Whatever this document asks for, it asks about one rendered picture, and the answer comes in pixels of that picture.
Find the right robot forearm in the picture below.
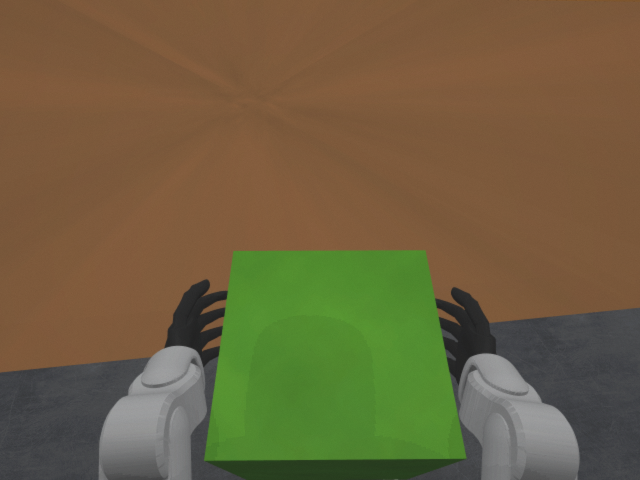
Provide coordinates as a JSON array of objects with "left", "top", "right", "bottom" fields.
[{"left": 458, "top": 353, "right": 580, "bottom": 480}]

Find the carton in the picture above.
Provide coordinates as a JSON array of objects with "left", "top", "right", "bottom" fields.
[{"left": 204, "top": 250, "right": 467, "bottom": 480}]

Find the robot left hand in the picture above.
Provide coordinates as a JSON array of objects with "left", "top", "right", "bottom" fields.
[{"left": 164, "top": 279, "right": 228, "bottom": 367}]

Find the left robot forearm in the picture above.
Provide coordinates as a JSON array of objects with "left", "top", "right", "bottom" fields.
[{"left": 99, "top": 346, "right": 207, "bottom": 480}]

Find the robot right hand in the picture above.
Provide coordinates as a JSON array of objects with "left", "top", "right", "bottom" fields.
[{"left": 435, "top": 287, "right": 497, "bottom": 385}]

